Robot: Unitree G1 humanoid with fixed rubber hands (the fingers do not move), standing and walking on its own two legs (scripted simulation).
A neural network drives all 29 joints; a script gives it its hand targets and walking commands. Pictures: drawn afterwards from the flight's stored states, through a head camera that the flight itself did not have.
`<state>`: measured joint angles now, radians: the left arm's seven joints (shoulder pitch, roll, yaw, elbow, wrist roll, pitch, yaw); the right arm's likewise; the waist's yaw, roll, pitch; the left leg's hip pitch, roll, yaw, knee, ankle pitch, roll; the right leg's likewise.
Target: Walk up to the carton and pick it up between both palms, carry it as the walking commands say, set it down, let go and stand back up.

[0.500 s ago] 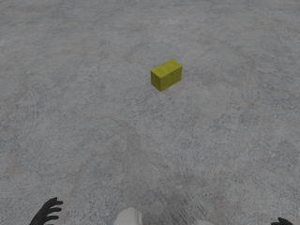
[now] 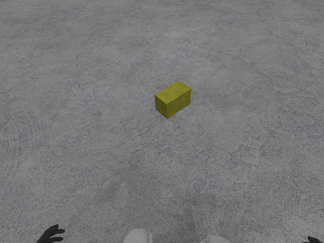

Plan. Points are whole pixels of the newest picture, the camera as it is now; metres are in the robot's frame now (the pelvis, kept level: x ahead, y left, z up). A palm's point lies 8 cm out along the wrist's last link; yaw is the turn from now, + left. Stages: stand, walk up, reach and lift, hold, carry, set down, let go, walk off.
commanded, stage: walk up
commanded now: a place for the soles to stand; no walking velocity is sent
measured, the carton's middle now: (173, 99) +1.24 -0.02 -0.64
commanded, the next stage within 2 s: none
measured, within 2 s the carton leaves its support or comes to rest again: neither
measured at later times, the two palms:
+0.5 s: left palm (64, 184) +0.29 +0.34 -0.08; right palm (310, 207) +0.22 -0.36 -0.08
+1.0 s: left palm (76, 144) +0.44 +0.35 -0.09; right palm (281, 149) +0.40 -0.35 -0.08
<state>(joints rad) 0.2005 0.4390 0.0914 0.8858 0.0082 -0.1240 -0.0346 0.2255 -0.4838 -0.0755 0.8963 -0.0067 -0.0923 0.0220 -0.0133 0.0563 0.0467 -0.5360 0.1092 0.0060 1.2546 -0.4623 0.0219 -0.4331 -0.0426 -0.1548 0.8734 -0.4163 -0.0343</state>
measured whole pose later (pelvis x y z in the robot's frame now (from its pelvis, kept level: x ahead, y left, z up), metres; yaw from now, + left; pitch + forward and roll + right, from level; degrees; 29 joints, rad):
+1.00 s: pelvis +0.34 +0.01 -0.01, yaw -2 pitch -2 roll +2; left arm 0.19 0.46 0.08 0.94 0.02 -0.08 -0.05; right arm 0.24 -0.50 -0.09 0.89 -0.02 -0.11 0.02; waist -0.02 -0.05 0.07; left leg -0.40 0.08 0.16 0.92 -0.48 0.02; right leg -0.59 -0.11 -0.05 1.00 -0.45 -0.03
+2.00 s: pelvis +0.65 +0.01 -0.01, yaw +1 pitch -2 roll +2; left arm 0.25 0.48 0.08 0.95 0.02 -0.07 -0.01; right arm 0.21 -0.47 -0.09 0.89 -0.01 -0.12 0.01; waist 0.02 -0.04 0.06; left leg -0.51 0.05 0.14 0.96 -0.41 0.05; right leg -0.54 -0.09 0.00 1.26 -0.50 -0.02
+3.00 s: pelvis +0.75 -0.01 +0.03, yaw +5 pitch -2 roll +0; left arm 0.01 0.39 0.04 1.13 0.01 -0.03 -0.01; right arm 0.07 -0.40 -0.01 1.12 -0.01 -0.05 -0.01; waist 0.00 0.01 0.05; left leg -0.28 0.03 -0.03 0.62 -0.30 -0.03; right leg -0.25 -0.10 -0.20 0.61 -0.31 0.00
